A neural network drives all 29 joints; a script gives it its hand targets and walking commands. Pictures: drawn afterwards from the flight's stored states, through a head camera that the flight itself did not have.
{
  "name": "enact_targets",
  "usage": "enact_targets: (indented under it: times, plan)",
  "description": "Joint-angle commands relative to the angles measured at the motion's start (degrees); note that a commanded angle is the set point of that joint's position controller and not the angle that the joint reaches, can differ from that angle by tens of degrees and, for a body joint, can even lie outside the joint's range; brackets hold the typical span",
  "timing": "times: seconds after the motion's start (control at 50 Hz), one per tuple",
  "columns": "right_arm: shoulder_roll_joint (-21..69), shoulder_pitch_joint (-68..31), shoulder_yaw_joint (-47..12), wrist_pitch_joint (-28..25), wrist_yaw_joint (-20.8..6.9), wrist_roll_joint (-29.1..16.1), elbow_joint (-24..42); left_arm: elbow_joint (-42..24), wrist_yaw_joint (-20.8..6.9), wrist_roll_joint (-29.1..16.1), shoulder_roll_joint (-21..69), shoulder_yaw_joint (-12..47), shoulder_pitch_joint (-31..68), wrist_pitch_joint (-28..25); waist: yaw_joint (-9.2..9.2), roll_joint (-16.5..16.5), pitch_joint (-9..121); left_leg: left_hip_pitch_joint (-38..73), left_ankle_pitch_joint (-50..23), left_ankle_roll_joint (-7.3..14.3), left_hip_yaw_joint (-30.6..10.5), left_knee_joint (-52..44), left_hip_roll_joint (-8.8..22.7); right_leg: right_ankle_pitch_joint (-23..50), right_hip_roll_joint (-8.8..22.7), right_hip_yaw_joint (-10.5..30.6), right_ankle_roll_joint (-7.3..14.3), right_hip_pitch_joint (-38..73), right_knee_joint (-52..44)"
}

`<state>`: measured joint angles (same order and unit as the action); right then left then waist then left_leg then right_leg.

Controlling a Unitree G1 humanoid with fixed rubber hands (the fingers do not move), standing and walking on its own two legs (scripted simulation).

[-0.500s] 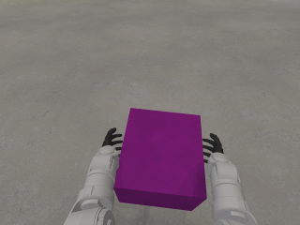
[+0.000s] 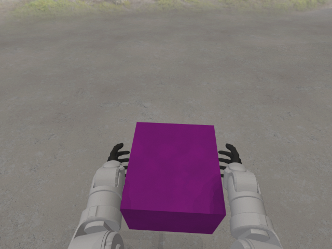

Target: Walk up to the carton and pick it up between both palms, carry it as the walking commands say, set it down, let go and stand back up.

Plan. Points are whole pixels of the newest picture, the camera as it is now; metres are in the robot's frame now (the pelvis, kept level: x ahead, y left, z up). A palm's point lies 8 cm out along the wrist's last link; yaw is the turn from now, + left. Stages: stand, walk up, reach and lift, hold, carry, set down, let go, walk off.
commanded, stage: reach and lift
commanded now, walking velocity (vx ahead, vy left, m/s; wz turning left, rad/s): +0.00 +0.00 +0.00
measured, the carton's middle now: (172, 175) +0.35 -0.03 -0.02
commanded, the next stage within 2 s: hold in 1.30 s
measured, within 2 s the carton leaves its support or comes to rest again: neither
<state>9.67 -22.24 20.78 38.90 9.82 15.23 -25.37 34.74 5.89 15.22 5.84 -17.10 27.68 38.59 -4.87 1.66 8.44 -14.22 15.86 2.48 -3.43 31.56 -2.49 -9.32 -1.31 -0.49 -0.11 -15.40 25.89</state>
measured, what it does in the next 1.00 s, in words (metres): stands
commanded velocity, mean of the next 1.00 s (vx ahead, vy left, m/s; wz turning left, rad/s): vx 0.00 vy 0.00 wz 0.00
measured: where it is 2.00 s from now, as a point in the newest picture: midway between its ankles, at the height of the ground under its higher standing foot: outside the picture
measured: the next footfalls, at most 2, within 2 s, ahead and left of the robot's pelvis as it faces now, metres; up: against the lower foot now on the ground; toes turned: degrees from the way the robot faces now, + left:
none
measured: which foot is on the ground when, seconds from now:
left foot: down 0.00-1.00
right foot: down 0.00-1.00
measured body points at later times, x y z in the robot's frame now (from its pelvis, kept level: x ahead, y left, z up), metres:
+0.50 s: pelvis +0.00 +0.00 +0.00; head -0.07 +0.00 +0.45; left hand +0.33 +0.14 +0.05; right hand +0.30 -0.18 +0.05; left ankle +0.01 +0.09 -0.74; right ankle +0.05 -0.12 -0.74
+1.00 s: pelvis -0.01 +0.00 +0.00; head -0.08 +0.00 +0.44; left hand +0.31 +0.15 +0.05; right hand +0.29 -0.17 +0.04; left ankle +0.01 +0.09 -0.74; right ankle +0.05 -0.12 -0.74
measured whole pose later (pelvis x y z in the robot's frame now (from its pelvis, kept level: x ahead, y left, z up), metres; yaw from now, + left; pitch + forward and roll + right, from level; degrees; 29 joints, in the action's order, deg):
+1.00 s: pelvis -0.01 +0.00 +0.00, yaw +0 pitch -4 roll -1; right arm 9.9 -19.7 19.7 40.4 9.6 15.9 -25.4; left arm 34.2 4.8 17.8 6.6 -17.1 25.6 40.0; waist -1.0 2.1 7.5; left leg -11.8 15.5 2.3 -3.4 31.1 -2.5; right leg -9.0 -1.3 -0.5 -0.1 -13.0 25.6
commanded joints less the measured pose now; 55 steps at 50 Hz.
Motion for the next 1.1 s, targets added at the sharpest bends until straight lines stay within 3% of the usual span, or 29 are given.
enact_targets:
  times: [0.0,0.06,0.08,0.1,0.12,0.14,0.18,0.2,0.24,0.26,0.3,0.36,0.38,0.42,0.46,0.52,0.62,0.66,0.68,0.74,0.78,0.82,0.88,0.9,0.94,1.0,1.02,1.04,1.08]
  plan:
    - [56.84,-41.57,-30.45,1.05,-27.03,-14.09,2.71,-6.24,-24.12,-13.99,60.33,24.31,32.36,-2.59,3.03,-1.42,18.46,3.83,-13.69,-1.87,-3.04,-9.99,-0.47,9.28,-2.99,3.87,-0.40,18.99,-2.93]
    - [56.73,-42.46,-28.46,1.68,-27.67,-12.75,-2.50,-4.88,-24.64,-14.33,60.49,22.42,38.26,-3.14,3.28,-3.98,12.72,1.75,-4.26,-1.18,-2.93,-12.19,-0.07,2.06,-3.15,3.16,0.02,16.90,-2.91]
    - [56.96,-42.90,-28.56,1.39,-28.69,-13.35,-2.36,-3.98,-24.21,-13.35,60.06,20.98,35.50,-3.39,6.20,-2.65,11.29,0.92,-4.49,-1.41,-2.64,-13.07,0.32,2.23,-3.53,2.52,0.42,17.05,-2.21]
    - [57.16,-46.29,-30.17,0.19,-28.44,-14.55,1.89,-5.99,-24.44,-15.15,63.28,23.51,37.23,-4.38,3.92,-2.99,15.45,4.31,-8.47,-1.29,-4.06,-11.65,0.87,5.62,-3.53,3.29,0.30,16.11,-1.02]
    - [55.70,-45.92,-28.60,0.38,-28.68,-14.37,-0.20,-5.99,-23.98,-14.76,63.07,23.50,38.11,-3.79,4.30,0.93,13.90,3.81,-7.11,-1.90,-3.97,-11.87,1.16,4.56,-3.52,2.84,0.61,15.35,-1.00]
    - [56.26,-46.91,-29.32,0.22,-29.04,-15.06,-0.60,-7.50,-23.74,-15.20,62.55,24.11,38.88,-3.96,4.28,-0.08,14.42,5.37,-8.72,-2.06,-3.23,-10.89,0.24,3.63,-3.41,3.02,0.71,13.37,-1.29]
    - [54.40,-43.35,-27.35,-0.04,-29.07,-13.13,-3.60,-6.51,-23.62,-15.70,65.12,25.87,39.02,-3.69,2.25,4.88,13.06,3.77,-4.73,-2.55,-4.64,-13.51,2.39,2.77,-4.05,2.30,1.24,15.00,-0.75]
    - [55.12,-46.48,-27.35,-0.75,-29.07,-13.40,-0.99,-7.13,-23.94,-15.68,65.41,25.59,40.69,-4.08,1.56,3.54,15.21,2.60,-3.41,-2.41,-4.65,-12.61,1.98,2.66,-4.01,2.48,1.25,15.42,0.09]
    - [55.27,-42.68,-28.21,-0.80,-29.09,-12.62,-1.22,-9.59,-23.94,-16.69,66.48,28.20,38.03,-4.24,1.36,3.23,19.23,8.84,-15.34,-3.43,-5.00,-11.02,2.08,6.73,-4.15,3.07,1.58,13.31,-0.55]
    - [54.54,-43.50,-27.62,-0.48,-29.43,-12.27,-2.32,-7.99,-23.71,-15.57,65.65,26.86,38.61,-3.61,2.27,1.90,18.19,6.43,-14.28,-3.46,-4.98,-11.41,2.41,6.17,-4.72,2.70,1.22,15.42,-0.67]
    - [53.58,-38.45,-27.02,0.35,-29.64,-11.54,-5.24,-10.43,-23.95,-17.23,66.26,28.15,39.35,-3.70,0.27,2.08,17.91,6.27,-14.80,-3.61,-5.22,-11.89,3.11,5.46,-4.56,2.74,0.97,15.76,-0.92]
    - [55.03,-42.01,-30.24,-0.50,-29.71,-13.64,-0.99,-8.09,-23.46,-15.44,63.86,25.78,35.30,-4.06,3.87,1.08,16.24,5.51,-13.91,-2.92,-3.91,-11.42,1.88,7.09,-4.38,2.91,0.94,16.02,-1.17]
    - [54.03,-43.05,-28.88,-0.59,-29.72,-12.21,-0.87,-8.47,-23.51,-14.13,64.71,25.66,37.68,-3.99,2.22,2.81,16.68,4.30,-10.32,-2.68,-4.67,-11.88,1.89,5.55,-4.25,3.24,0.92,16.43,-0.74]
    - [55.16,-43.17,-31.16,-0.85,-29.89,-14.21,1.18,-7.41,-23.99,-15.52,63.74,25.23,34.03,-3.77,4.74,-0.66,19.34,6.13,-13.45,-2.57,-3.02,-10.36,0.65,5.99,-3.90,3.49,0.63,15.80,-1.35]
    - [55.97,-45.18,-31.24,-0.44,-29.71,-13.50,-1.03,-5.75,-23.80,-14.34,62.97,23.24,36.72,-4.00,4.81,-1.03,15.48,3.49,-6.95,-1.51,-3.09,-11.51,1.08,2.61,-3.58,3.60,0.24,15.76,-0.97]
    - [56.58,-45.60,-33.28,-0.59,-29.25,-14.53,2.86,-4.92,-24.49,-14.57,63.68,23.08,34.11,-3.98,5.76,-4.08,17.99,4.09,-9.95,-1.02,-3.11,-10.96,0.09,5.11,-3.70,3.67,0.16,17.38,-0.95]
    - [57.86,-43.18,-30.97,0.18,-29.32,-13.64,-1.85,-7.14,-24.82,-13.93,61.48,22.07,36.82,-4.29,5.49,-3.20,16.93,4.12,-3.55,-0.77,-2.94,-11.89,0.56,-0.08,-3.45,3.86,0.06,15.70,-1.33]
    - [57.32,-41.98,-30.78,0.01,-28.89,-13.35,-3.01,-5.82,-25.07,-15.05,62.43,22.48,36.59,-4.02,4.81,-1.17,14.75,1.32,-4.72,-0.61,-2.22,-12.40,0.93,1.86,-3.35,3.44,-0.05,17.27,-0.95]
    - [56.82,-40.72,-33.16,-0.47,-28.86,-14.72,1.03,-5.93,-25.26,-15.90,64.06,24.24,33.08,-3.95,4.32,-3.94,16.81,4.21,-9.76,-0.49,-3.34,-11.34,1.50,4.48,-3.48,3.49,-0.30,15.88,-0.72]
    - [57.05,-43.11,-31.46,0.04,-28.83,-15.15,-2.32,-5.54,-25.16,-14.26,61.49,21.83,32.90,-3.76,6.72,1.23,13.83,1.80,-6.67,-0.47,-2.39,-11.78,1.22,3.76,-2.66,3.94,0.08,16.77,-0.70]
    - [55.97,-41.41,-30.20,-0.02,-29.59,-14.85,-2.36,-7.59,-24.70,-16.01,64.10,24.69,36.05,-3.52,4.41,1.77,17.82,4.69,-9.02,-1.58,-3.89,-12.43,2.50,4.96,-3.78,3.23,0.25,16.78,0.17]
    - [56.49,-38.33,-32.23,-0.22,-29.49,-14.72,0.91,-10.25,-24.22,-16.00,65.22,26.74,31.76,-3.20,4.52,4.92,19.32,6.59,-16.19,-2.54,-3.43,-11.60,1.71,7.89,-4.18,3.16,0.30,16.64,-0.63]
    - [56.54,-37.89,-32.82,0.08,-29.69,-14.71,1.21,-12.36,-23.99,-17.18,64.90,27.53,34.26,-3.32,3.79,0.14,20.48,9.64,-16.48,-2.46,-3.83,-10.89,1.79,7.08,-4.52,3.42,0.62,16.00,-1.17]
    - [56.08,-39.63,-34.02,-0.37,-29.78,-16.16,3.97,-10.76,-24.27,-16.40,64.42,27.68,30.29,-2.85,5.11,1.91,20.82,7.57,-15.87,-2.68,-3.79,-11.02,1.37,7.79,-4.43,3.20,0.71,17.46,-0.80]
    - [55.30,-36.77,-33.52,0.00,-29.48,-14.83,3.69,-9.81,-24.03,-16.22,65.68,28.30,29.16,-2.32,4.30,3.18,17.53,5.99,-18.24,-2.79,-4.09,-12.06,1.55,8.89,-4.93,2.74,0.49,18.40,-1.19]
    - [56.89,-42.28,-36.82,-0.43,-29.54,-16.17,8.67,-12.30,-24.45,-17.55,65.38,29.01,32.79,-3.23,4.64,-3.94,19.61,5.78,-13.75,-1.52,-4.28,-10.89,1.68,6.54,-4.48,3.68,-0.01,17.30,-0.16]
    - [56.71,-38.76,-36.21,-0.38,-29.53,-16.07,6.60,-12.80,-24.19,-17.90,65.31,29.52,33.30,-3.54,3.73,0.12,19.74,5.87,-12.57,-1.45,-4.45,-11.80,1.98,7.54,-4.50,3.31,0.27,18.36,0.13]
    - [56.77,-39.50,-36.73,0.00,-29.51,-16.74,6.17,-10.85,-24.36,-17.60,64.74,28.69,30.96,-2.66,5.72,-0.65,17.20,3.71,-11.64,-1.74,-3.92,-11.67,1.49,7.52,-4.40,3.14,0.01,18.74,-0.38]
    - [56.49,-42.30,-37.77,-0.69,-29.55,-17.14,8.10,-10.89,-24.67,-17.91,65.60,29.17,32.80,-2.87,4.67,-2.74,20.13,5.30,-8.66,-1.20,-3.81,-11.37,1.00,4.66,-4.07,3.88,0.19,17.68,-0.37]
